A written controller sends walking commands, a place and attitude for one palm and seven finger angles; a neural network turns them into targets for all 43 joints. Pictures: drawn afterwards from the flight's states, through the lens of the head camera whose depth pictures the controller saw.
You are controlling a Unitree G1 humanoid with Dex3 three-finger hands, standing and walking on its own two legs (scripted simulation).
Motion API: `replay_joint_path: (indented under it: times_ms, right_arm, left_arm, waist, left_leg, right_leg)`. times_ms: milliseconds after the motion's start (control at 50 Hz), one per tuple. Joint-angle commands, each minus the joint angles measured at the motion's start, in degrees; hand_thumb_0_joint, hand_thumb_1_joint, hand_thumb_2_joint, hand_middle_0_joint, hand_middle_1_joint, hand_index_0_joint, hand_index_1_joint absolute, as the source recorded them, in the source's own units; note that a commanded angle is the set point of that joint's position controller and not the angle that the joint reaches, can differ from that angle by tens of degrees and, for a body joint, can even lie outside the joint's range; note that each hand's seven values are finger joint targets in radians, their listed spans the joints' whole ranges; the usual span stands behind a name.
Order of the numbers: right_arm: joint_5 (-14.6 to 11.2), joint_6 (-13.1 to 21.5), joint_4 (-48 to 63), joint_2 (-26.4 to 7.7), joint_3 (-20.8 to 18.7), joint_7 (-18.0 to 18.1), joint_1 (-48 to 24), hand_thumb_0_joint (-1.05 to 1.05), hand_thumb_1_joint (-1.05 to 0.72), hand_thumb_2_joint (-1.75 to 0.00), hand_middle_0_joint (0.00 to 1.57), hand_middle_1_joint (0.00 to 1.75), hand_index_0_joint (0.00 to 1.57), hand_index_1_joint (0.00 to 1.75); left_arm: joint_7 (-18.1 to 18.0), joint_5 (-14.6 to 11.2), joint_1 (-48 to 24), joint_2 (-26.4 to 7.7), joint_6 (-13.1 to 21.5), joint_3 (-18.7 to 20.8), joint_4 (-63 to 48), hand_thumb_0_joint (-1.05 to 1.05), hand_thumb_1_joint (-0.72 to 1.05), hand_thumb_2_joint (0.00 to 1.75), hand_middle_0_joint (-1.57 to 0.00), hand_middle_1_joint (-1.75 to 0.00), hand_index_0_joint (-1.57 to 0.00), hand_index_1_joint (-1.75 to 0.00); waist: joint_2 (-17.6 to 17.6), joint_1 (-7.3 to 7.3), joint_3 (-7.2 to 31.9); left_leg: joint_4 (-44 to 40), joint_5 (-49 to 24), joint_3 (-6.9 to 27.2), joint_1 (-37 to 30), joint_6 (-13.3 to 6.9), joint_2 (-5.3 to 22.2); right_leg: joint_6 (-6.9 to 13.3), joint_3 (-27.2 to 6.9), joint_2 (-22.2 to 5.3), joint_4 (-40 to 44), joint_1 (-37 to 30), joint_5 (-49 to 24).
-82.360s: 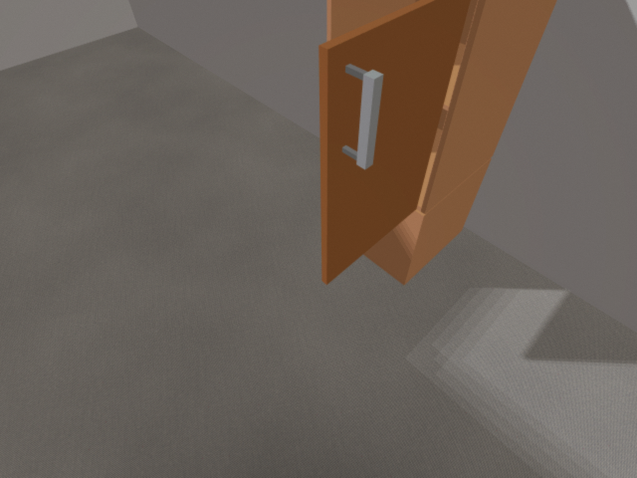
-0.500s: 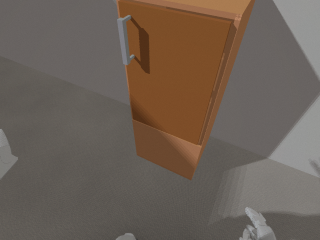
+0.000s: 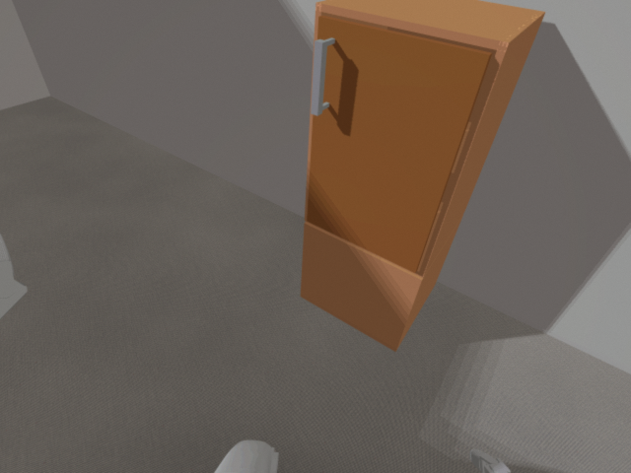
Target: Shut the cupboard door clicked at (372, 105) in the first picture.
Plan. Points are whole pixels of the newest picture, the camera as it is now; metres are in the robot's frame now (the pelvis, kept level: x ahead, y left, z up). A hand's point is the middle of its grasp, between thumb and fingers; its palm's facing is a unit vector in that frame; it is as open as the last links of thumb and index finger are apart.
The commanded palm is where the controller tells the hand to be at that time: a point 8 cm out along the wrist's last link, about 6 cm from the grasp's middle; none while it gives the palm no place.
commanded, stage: stop stepping back and stand still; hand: left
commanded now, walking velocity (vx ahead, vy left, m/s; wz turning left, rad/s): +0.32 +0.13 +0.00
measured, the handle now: (323, 77) +0.92 +0.07 +0.17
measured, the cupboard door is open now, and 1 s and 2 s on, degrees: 0 0 0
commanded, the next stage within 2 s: let the arm hang, fingers relaxed in 1.34 s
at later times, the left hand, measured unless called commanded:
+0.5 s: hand out of the picture +0.09 +0.28 +0.23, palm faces +0.43 -0.79 -0.44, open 7.4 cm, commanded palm +0.04 +0.31 +0.22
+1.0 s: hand out of the picture +0.13 +0.28 +0.21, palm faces +0.33 -0.80 -0.50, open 7.4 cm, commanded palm +0.08 +0.32 +0.22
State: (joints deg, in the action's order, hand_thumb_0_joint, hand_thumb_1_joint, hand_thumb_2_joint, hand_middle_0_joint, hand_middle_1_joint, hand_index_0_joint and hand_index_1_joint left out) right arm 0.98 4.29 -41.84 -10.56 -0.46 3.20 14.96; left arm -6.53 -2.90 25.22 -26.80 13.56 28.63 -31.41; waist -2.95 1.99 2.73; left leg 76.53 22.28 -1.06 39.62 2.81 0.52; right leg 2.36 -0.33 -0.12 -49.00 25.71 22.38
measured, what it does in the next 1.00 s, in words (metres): walks backwards: left foot, then right foot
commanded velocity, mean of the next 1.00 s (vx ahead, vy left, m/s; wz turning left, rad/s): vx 0.15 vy -0.06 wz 0.00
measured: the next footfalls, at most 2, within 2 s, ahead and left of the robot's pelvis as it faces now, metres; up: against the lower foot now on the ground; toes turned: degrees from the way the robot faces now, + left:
left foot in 0.10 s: +0.00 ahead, +0.14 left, +0.01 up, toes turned +4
right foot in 0.44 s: -0.08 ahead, -0.04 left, +0.00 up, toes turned -11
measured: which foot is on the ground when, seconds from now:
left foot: up 0.00-0.08, down 0.10-0.42, up 0.44-0.68, down 0.70-1.00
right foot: down 0.00-0.08, up 0.10-0.42, down 0.44-1.00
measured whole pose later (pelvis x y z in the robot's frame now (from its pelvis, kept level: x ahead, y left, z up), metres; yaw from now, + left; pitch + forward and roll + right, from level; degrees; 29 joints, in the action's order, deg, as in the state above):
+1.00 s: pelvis -0.10 +0.05 +0.03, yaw -8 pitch +0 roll +0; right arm 0.4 4.5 -37.2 -8.8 2.2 2.3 14.3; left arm -9.4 -2.4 32.0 -24.0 10.8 24.9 -28.6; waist 1.3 -0.7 0.1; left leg 41.2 20.0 -3.1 22.3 1.0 3.7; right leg 3.6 4.6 1.4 -33.1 15.1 17.9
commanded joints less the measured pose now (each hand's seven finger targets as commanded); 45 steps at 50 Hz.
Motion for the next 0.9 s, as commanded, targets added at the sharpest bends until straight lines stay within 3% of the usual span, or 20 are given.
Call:
replay_joint_path:
  times_ms: [0,40,60,80,100,160,260,320,360,380,400,420,440,480,600,640,680,720,840,880]
  right_arm:
    - [-0.3,5.9,10.0,-7.9,-1.7,3.2,-5.0,0.0,-0.9,-0.9,0.2,0.3,0.2,0.3]
    - [-0.2,7.1,10.4,-9.4,-1.3,3.8,-3.0,0.0,-0.9,-0.9,0.2,0.3,0.2,0.3]
    - [-0.3,7.6,12.3,-11.5,-2.1,3.7,-3.3,0.0,-0.9,-0.9,0.2,0.3,0.2,0.3]
    - [-0.9,8.0,13.7,-10.6,-2.1,3.3,-4.3,0.0,-0.9,-0.9,0.2,0.3,0.2,0.3]
    - [-1.1,7.7,12.9,-10.0,-2.5,2.5,-4.0,0.0,-0.9,-0.9,0.2,0.3,0.2,0.3]
    - [-1.4,6.8,12.9,-9.2,-2.7,0.2,-6.5,0.0,-0.9,-0.9,0.2,0.3,0.2,0.3]
    - [0.1,5.4,13.5,-8.0,-1.9,1.7,-7.9,0.0,-0.9,-0.9,0.2,0.3,0.2,0.3]
    - [0.4,4.6,13.5,-7.9,-1.7,2.6,-6.6,0.0,-0.9,-0.9,0.2,0.3,0.2,0.3]
    - [0.2,3.5,13.7,-8.0,-1.7,2.5,-7.2,0.0,-0.9,-0.9,0.2,0.3,0.2,0.3]
    - [-0.1,2.8,13.4,-7.7,-1.9,2.1,-6.6,0.0,-0.9,-0.9,0.2,0.3,0.2,0.3]
    - [-0.5,2.0,13.7,-6.9,-1.9,1.5,-6.5,0.0,-0.9,-0.9,0.2,0.3,0.2,0.3]
    - [-0.1,2.5,14.4,-8.0,-2.0,1.4,-6.5,0.0,-0.9,-0.9,0.2,0.3,0.2,0.3]
    - [0.7,2.9,14.4,-8.2,-1.5,0.4,-8.2,0.0,-0.9,-0.9,0.2,0.3,0.2,0.3]
    - [-1.1,2.0,13.0,-8.9,-3.4,0.8,-5.7,0.0,-0.9,-0.9,0.2,0.3,0.2,0.3]
    - [-0.1,4.0,12.4,-6.6,-1.9,3.4,-7.8,0.0,-0.9,-0.9,0.2,0.3,0.2,0.3]
    - [-0.1,5.4,12.4,-7.6,-2.2,4.2,-6.2,0.0,-0.9,-0.9,0.2,0.3,0.2,0.3]
    - [-0.3,5.9,13.6,-10.6,-3.1,4.0,-5.9,0.0,-0.9,-0.9,0.2,0.3,0.2,0.3]
    - [-0.3,6.6,12.6,-8.9,-2.8,3.1,-5.9,0.0,-0.9,-0.9,0.2,0.3,0.2,0.3]
    - [-0.6,4.8,13.3,-8.1,-1.4,0.5,-6.4,0.0,-0.9,-0.9,0.2,0.3,0.2,0.3]
    - [-0.6,3.5,14.1,-7.7,-1.7,0.4,-6.0,0.0,-0.9,-0.9,0.2,0.3,0.2,0.3]
  left_arm:
    - [-3.1,1.6,-11.9,-6.7,-0.6,-0.4,0.8,0.0,0.9,0.9,-0.2,-0.3,-0.2,-0.3]
    - [-4.2,2.4,-16.1,-5.4,-0.4,-3.3,-1.9,0.0,0.9,0.9,-0.2,-0.3,-0.2,-0.3]
    - [-4.5,2.3,-17.1,-4.4,0.7,-3.9,-5.8,0.0,0.9,0.9,-0.2,-0.3,-0.2,-0.3]
    - [-4.8,2.9,-19.3,-6.5,2.1,-2.5,-9.9,0.0,0.9,0.9,-0.2,-0.3,-0.2,-0.3]
    - [-4.3,2.7,-11.2,-7.3,2.6,-0.2,-3.7,0.0,0.9,0.9,-0.2,-0.3,-0.2,-0.3]
    - [-3.4,2.6,-3.5,-4.6,1.4,-1.6,-8.1,0.0,0.9,0.9,-0.2,-0.3,-0.2,-0.3]
    - [-4.7,2.6,-3.4,-8.6,1.2,1.7,-12.7,0.0,0.9,0.9,-0.2,-0.3,-0.2,-0.3]
    - [-5.0,1.5,-1.4,-8.0,-0.4,1.8,-7.1,0.0,0.9,0.9,-0.2,-0.3,-0.2,-0.3]
    - [-4.9,1.3,-0.5,-7.6,-1.5,1.4,-4.4,0.0,0.9,0.9,-0.2,-0.3,-0.2,-0.3]
    - [-4.7,1.4,0.6,-8.3,-2.0,2.2,-3.1,0.0,0.9,0.9,-0.2,-0.3,-0.2,-0.3]
    - [-4.5,1.4,-0.6,-10.4,-1.9,3.5,-3.6,0.0,0.9,0.9,-0.2,-0.3,-0.2,-0.3]
    - [-4.8,1.4,-0.8,-13.2,-0.5,6.3,-3.8,0.0,0.9,0.9,-0.2,-0.3,-0.2,-0.3]
    - [-4.2,0.8,-3.4,-17.1,1.7,8.7,-5.0,0.0,0.9,0.9,-0.2,-0.3,-0.2,-0.3]
    - [-3.7,0.8,0.3,-6.3,0.6,1.3,1.7,0.0,0.9,0.9,-0.2,-0.3,-0.2,-0.3]
    - [-5.2,2.0,-6.3,-8.6,2.8,1.6,-7.4,0.0,0.9,0.9,-0.2,-0.3,-0.2,-0.3]
    - [-5.7,1.7,-6.6,-9.2,3.1,2.3,-10.9,0.0,0.9,0.9,-0.2,-0.3,-0.2,-0.3]
    - [-5.9,1.1,-4.9,-8.6,3.7,3.7,-13.3,0.0,0.9,0.9,-0.2,-0.3,-0.2,-0.3]
    - [-5.2,0.5,-1.9,-11.6,4.1,6.9,-11.1,0.0,0.9,0.9,-0.2,-0.3,-0.2,-0.3]
    - [-4.0,0.7,6.1,-7.1,0.9,4.1,-7.6,0.0,0.9,0.9,-0.2,-0.3,-0.2,-0.3]
    - [-3.9,0.7,5.1,-7.7,0.1,4.4,-6.4,0.0,0.9,0.9,-0.2,-0.3,-0.2,-0.3]
  waist:
    - [-6.0,-3.0,-3.8]
    - [2.8,-4.75,-1.3]
    - [19.7,-4.07,-0.8]
    - [21.9,-3.32,-0.1]
    - [15.2,-3.48,-0.1]
    - [8.4,-3.02,-3.7]
    - [21.9,-2.15,-1.7]
    - [22.5,-2.91,0.0]
    - [16.3,-2.27,0.7]
    - [8.5,-2.2,1.8]
    - [-5.5,-1.77,0.2]
    - [-8.1,-1.13,-1.8]
    - [-8.4,-2.27,-2.9]
    - [-8.1,-2.71,-5.2]
    - [-3.9,-2.37,-3.0]
    - [3.8,-3.32,-0.8]
    - [23.5,-3.03,0.3]
    - [20.8,-3.12,1.4]
    - [15.0,-2.85,-1.8]
    - [6.6,-3.2,-2.3]
  left_leg:
    - [-32.9,10.2,-1.5,-23.4,-4.8,1.0]
    - [-54.9,10.0,-1.5,-29.9,-6.1,1.0]
    - [-63.1,14.1,14.8,-35.1,-10.0,12.2]
    - [-65.6,13.5,21.7,-32.7,-13.4,21.5]
    - [-67.2,19.3,24.4,-27.5,-14.7,22.7]
    - [-67.1,20.3,18.1,-21.5,-13.0,19.8]
    - [-71.1,20.5,5.8,-19.2,-7.3,15.3]
    - [-68.2,17.9,1.0,-18.4,-5.7,12.9]
    - [-56.3,16.4,-0.7,-12.3,-5.1,10.0]
    - [-42.8,12.0,-3.1,-7.7,-5.1,7.2]
    - [-24.2,6.6,-5.4,1.9,-3.9,2.3]
    - [-12.2,5.5,-0.9,7.5,-2.9,1.0]
    - [-5.4,2.8,1.3,4.9,-0.9,4.1]
    - [-5.4,-1.0,3.9,5.8,-1.7,4.3]
    - [-37.2,-4.2,-5.2,-22.9,-3.7,2.8]
    - [-47.9,-4.1,-6.8,-31.5,-3.4,1.4]
    - [-59.0,-1.1,16.8,-36.6,-8.8,15.4]
    - [-65.8,6.6,24.1,-27.7,-12.1,20.8]
    - [-61.2,12.9,4.2,-9.8,-6.0,13.2]
    - [-50.7,10.9,-0.5,-9.3,-3.9,7.9]
  right_leg:
    - [4.0,-19.5,-12.1,33.7,11.3,23.4]
    - [0.7,-10.8,-5.6,17.2,4.6,14.0]
    - [-2.1,-4.0,1.8,-0.7,11.6,7.3]
    - [-3.9,1.9,1.8,-15.9,15.2,4.8]
    - [-3.6,-0.9,1.0,-24.8,15.4,0.7]
    - [-3.0,-0.8,-1.0,-24.6,15.2,-4.9]
    - [-1.9,8.4,1.7,-2.7,-0.8,-1.8]
    - [-1.0,14.5,5.6,11.3,-13.9,4.2]
    - [0.8,12.1,4.4,22.0,-24.2,4.8]
    - [3.8,3.5,-1.5,25.7,-27.2,5.0]
    - [9.7,-19.0,-13.9,33.9,-26.1,11.2]
    - [13.9,-30.9,-22.4,38.1,-24.0,1.0]
    - [15.5,-32.2,-23.3,38.3,-15.1,-0.7]
    - [11.8,-25.9,-18.9,39.2,-12.9,16.9]
    - [6.9,-7.5,-13.2,33.8,-2.0,11.9]
    - [4.6,-2.6,-8.9,23.9,-2.8,8.9]
    - [-1.2,3.7,0.8,3.3,5.4,7.4]
    - [-2.4,0.7,0.7,-8.1,1.5,9.7]
    - [-2.1,6.3,1.2,16.1,-19.7,-1.3]
    - [0.7,-0.8,-2.3,25.3,-18.4,1.2]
